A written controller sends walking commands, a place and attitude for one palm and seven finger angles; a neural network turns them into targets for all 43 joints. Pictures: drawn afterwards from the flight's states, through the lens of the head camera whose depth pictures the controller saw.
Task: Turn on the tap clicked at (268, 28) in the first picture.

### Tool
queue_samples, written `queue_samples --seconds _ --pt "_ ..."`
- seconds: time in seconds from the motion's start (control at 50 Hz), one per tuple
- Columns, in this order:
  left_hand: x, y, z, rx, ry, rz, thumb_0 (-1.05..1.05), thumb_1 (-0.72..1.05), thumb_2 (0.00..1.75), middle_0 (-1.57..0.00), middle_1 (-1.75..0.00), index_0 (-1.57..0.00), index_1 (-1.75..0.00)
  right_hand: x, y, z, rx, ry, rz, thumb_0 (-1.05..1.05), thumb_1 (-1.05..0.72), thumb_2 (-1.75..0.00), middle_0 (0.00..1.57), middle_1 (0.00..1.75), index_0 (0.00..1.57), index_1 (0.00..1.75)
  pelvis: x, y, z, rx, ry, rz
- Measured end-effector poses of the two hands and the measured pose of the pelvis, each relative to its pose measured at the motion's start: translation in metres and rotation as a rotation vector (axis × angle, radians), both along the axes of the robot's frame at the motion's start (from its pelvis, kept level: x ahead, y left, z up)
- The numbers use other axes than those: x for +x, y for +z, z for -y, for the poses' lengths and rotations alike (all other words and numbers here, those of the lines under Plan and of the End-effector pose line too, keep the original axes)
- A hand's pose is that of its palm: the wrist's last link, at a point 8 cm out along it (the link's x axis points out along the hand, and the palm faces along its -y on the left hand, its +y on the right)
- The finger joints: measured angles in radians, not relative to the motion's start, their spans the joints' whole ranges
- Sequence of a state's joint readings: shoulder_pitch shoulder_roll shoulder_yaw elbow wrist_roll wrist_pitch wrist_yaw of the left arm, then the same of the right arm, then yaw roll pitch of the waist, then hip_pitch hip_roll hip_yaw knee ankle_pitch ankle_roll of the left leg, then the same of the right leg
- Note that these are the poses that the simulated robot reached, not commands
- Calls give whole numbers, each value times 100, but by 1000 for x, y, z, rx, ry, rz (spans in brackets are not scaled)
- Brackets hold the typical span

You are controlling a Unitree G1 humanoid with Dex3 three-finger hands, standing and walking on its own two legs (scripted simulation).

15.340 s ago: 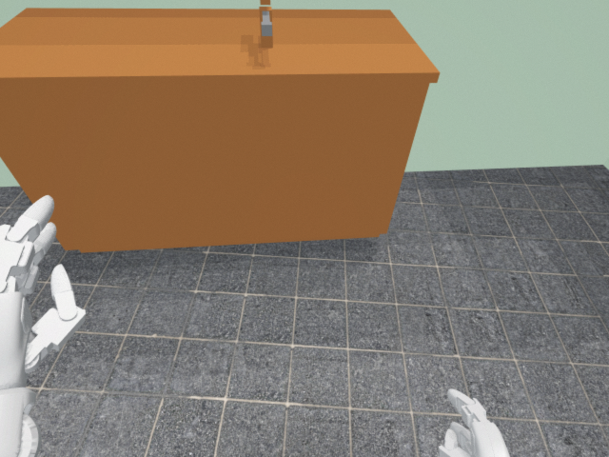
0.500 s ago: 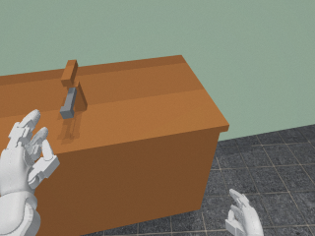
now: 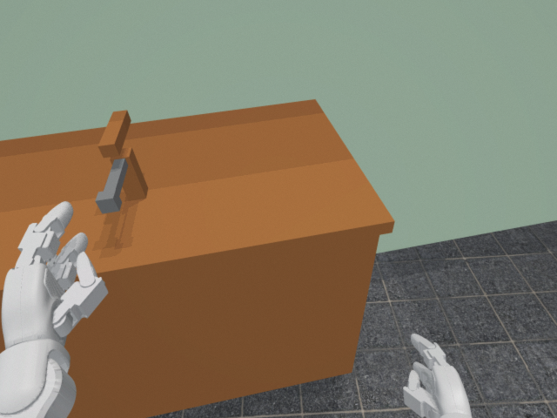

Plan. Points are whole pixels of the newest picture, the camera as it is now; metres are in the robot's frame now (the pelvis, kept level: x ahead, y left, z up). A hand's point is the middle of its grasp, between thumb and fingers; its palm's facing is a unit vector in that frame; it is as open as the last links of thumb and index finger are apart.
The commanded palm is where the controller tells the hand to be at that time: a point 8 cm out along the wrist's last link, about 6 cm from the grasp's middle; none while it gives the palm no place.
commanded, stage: turn the palm inward beside the body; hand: left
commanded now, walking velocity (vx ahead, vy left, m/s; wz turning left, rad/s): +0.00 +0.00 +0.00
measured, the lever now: (109, 201) +0.37 +0.35 +0.14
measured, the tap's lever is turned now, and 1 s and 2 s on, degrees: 0 0 0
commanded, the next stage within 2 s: reach beside the lever's end, fingers flat in 0.06 s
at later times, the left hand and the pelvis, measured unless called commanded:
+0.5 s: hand (93, 271) +0.21 +0.26 +0.17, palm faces +0.52 -0.85 -0.10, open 7.4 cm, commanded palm +0.16 +0.30 +0.18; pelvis +0.00 +0.01 +0.00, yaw +0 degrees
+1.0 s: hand (93, 253) +0.25 +0.29 +0.16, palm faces +0.55 -0.83 -0.10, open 7.5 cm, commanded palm +0.20 +0.33 +0.16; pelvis +0.01 +0.02 +0.00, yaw -1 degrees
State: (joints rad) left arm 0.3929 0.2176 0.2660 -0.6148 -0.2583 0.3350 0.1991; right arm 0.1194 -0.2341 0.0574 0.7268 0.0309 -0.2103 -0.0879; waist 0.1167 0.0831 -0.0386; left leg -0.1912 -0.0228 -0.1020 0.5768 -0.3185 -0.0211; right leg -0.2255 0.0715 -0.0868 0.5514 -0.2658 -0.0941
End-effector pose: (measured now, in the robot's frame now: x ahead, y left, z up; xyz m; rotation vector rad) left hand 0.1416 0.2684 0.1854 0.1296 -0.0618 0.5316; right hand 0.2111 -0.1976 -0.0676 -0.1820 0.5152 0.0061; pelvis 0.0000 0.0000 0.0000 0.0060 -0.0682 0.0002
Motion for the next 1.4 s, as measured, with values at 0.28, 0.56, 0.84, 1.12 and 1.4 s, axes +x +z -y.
queue_samples --seconds 0.28,0.56,0.84,1.12,1.4 --pt "6 -2 -10 -5 5 3 2 90 90 -21 -30 -21 -30 2 -1 -5 -3 -2 -5 1 -90 -89 20 30 20 30 4 0 -5 3 0 -8" --pt "28 -12 -34 -27 26 -22 2 90 90 -21 -30 -21 -30 -5 -3 -12 -11 -24 -29 1 -90 -89 20 30 20 30 3 1 -12 2 -6 -18" --pt "53 -19 -46 -34 29 -36 2 90 90 -20 -28 -20 -28 -12 -9 -7 -31 -63 -68 1 -90 -89 20 30 20 30 8 2 -18 4 -14 -38" --pt "62 -26 -66 -33 78 -49 2 90 90 -19 -25 -19 -25 -14 -15 2 -38 -97 -97 1 -90 -89 20 30 20 30 12 1 -16 4 -14 -58" --pt "94 -33 -88 -42 80 -77 2 90 90 -18 -21 -18 -21 -24 -22 18 -49 -147 -138 1 -90 -89 20 30 20 30 16 -1 -12 5 -21 -93"
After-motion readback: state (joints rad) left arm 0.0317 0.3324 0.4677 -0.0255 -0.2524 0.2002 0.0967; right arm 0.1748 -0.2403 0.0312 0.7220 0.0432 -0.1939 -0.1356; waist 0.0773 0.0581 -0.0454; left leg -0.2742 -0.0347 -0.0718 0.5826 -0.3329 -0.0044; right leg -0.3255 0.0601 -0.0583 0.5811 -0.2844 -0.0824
